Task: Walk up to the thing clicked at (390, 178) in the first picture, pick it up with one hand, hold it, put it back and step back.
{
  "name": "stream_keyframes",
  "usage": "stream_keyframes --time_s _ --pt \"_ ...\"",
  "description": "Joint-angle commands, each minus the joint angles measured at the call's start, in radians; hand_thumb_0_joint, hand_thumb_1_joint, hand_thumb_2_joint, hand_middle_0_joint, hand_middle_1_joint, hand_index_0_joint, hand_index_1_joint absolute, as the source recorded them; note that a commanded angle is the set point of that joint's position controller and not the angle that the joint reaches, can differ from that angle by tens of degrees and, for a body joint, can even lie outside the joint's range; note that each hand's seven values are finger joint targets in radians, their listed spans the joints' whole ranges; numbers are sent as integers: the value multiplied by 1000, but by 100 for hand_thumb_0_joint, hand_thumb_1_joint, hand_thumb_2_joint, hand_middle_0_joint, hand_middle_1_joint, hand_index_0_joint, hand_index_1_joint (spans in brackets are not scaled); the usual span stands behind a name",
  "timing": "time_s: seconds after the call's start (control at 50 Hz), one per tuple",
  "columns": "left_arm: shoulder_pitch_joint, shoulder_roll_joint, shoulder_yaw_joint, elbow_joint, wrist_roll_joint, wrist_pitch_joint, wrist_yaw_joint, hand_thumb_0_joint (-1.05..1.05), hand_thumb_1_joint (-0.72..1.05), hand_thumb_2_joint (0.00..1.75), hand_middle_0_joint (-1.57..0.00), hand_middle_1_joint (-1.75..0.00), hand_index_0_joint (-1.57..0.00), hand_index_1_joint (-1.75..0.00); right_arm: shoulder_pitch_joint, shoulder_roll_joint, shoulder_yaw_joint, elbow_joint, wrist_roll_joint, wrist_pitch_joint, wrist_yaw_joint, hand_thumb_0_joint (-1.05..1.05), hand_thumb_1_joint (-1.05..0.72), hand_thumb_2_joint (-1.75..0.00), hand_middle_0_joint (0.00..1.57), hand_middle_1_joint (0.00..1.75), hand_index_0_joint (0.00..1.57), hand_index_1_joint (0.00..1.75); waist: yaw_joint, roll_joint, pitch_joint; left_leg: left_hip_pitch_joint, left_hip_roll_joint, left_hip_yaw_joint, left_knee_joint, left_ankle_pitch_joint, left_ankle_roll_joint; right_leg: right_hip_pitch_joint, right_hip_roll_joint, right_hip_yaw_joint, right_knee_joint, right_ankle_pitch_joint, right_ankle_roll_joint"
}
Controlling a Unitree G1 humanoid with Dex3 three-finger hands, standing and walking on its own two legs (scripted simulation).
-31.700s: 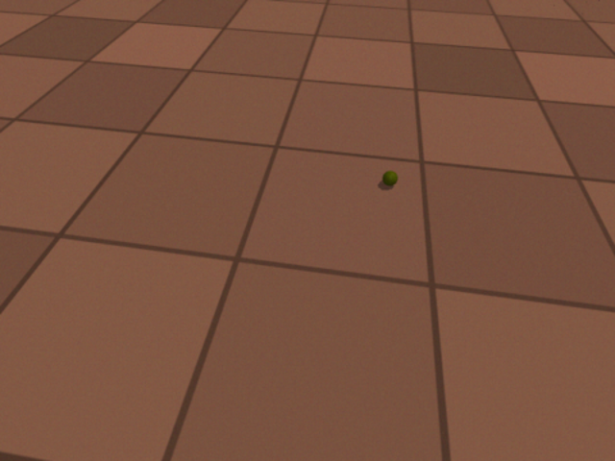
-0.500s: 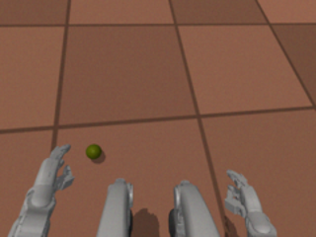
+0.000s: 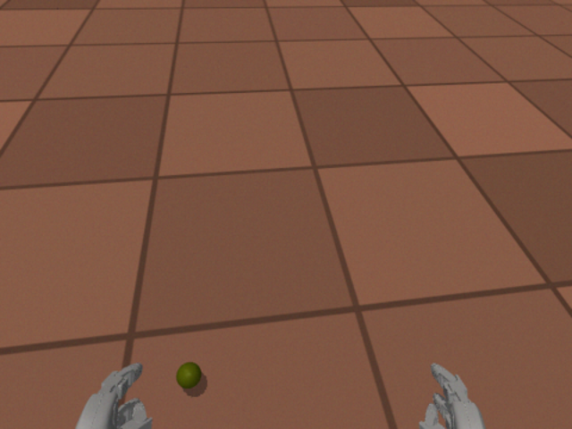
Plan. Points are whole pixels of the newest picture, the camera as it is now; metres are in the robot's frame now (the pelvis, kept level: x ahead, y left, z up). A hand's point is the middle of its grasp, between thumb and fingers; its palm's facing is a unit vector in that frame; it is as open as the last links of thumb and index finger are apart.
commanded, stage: home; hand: left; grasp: from above
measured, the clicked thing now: (188, 375) +0.42 +0.27 -0.67
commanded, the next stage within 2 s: none
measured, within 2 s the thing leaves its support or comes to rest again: neither
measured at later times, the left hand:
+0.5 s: hand out of the picture +0.16 +0.18 -0.04, palm faces +0.07 -0.98 -0.19, open 7.4 cm
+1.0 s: hand out of the picture +0.16 +0.18 -0.04, palm faces +0.06 -0.98 -0.20, open 7.4 cm
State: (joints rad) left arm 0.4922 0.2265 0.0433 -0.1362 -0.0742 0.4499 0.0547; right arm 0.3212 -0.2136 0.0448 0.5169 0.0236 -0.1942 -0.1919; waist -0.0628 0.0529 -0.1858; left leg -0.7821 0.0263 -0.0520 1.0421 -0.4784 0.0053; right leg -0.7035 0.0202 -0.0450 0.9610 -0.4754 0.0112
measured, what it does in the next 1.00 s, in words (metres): stands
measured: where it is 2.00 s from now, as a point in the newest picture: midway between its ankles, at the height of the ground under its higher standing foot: outside the picture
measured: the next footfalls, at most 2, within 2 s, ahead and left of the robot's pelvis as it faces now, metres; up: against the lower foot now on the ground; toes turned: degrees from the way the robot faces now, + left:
none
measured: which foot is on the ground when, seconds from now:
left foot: down 0.00-1.00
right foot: down 0.00-1.00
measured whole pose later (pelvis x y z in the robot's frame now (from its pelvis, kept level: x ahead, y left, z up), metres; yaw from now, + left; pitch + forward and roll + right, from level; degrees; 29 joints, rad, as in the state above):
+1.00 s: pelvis +0.00 +0.00 +0.01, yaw +1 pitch +10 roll -3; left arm 0.50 0.23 0.03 -0.13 -0.06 0.44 0.02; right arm 0.30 -0.22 0.04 0.54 0.00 -0.25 -0.19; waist -0.04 0.04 -0.16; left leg -0.70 0.02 -0.05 1.00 -0.47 0.00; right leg -0.63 0.01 -0.04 0.94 -0.47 0.01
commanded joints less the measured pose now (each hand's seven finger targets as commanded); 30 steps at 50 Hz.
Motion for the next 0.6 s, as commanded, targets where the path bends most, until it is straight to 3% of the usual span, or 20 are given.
stream_keyframes --time_s 0.0,0.04,0.46,0.58 --pt "13 82 38 -183 13 -37 -9 0 90 90 -20 -30 -20 -30 -74 -117 -48 -162 -6 -70 -11 0 -90 -90 20 30 20 30 9 -7 -38 167 -18 -10 -205 176 12 61 21 -28 -174 158 -20" --pt "1 88 45 -188 15 -39 -16 0 90 90 -20 -30 -20 -30 -82 -120 -52 -166 -9 -80 -12 0 -90 -90 20 30 20 30 6 -14 -17 162 -21 -7 -213 140 14 60 17 -25 -187 124 -17" --pt "-13 98 44 -180 31 -60 -28 0 90 90 -20 -30 -20 -30 -93 -128 -57 -134 -20 -114 -9 0 -90 -90 20 30 20 30 18 14 -64 224 -22 -5 -202 241 7 96 14 -19 -167 210 -18" --pt "-13 94 45 -175 23 -58 -29 0 90 90 -20 -30 -20 -30 -93 -130 -57 -133 -19 -114 -8 0 -90 -90 20 30 20 30 25 -2 -45 212 -20 -8 -212 214 9 98 13 -20 -173 187 -17"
